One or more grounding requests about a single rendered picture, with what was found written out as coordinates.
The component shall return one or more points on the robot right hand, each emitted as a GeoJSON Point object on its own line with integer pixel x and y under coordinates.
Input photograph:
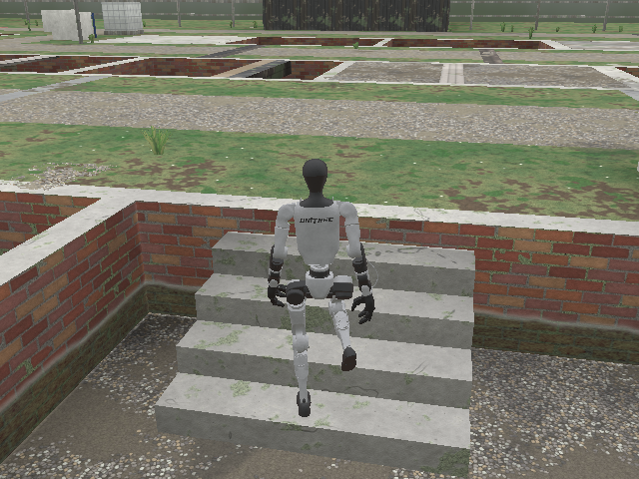
{"type": "Point", "coordinates": [369, 307]}

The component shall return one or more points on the robot left forearm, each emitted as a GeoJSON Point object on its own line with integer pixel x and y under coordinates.
{"type": "Point", "coordinates": [275, 270]}

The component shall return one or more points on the robot left upper arm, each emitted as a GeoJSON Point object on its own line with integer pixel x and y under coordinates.
{"type": "Point", "coordinates": [285, 213]}

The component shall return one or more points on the robot right upper arm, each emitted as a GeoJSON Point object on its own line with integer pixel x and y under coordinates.
{"type": "Point", "coordinates": [349, 212]}

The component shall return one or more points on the robot head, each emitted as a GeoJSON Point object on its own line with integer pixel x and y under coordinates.
{"type": "Point", "coordinates": [315, 174]}

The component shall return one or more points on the right robot thigh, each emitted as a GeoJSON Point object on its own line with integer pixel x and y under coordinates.
{"type": "Point", "coordinates": [342, 289]}

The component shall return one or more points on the robot right forearm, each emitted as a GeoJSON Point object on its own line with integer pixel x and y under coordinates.
{"type": "Point", "coordinates": [361, 273]}

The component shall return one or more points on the robot left hand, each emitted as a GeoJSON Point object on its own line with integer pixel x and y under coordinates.
{"type": "Point", "coordinates": [276, 291]}

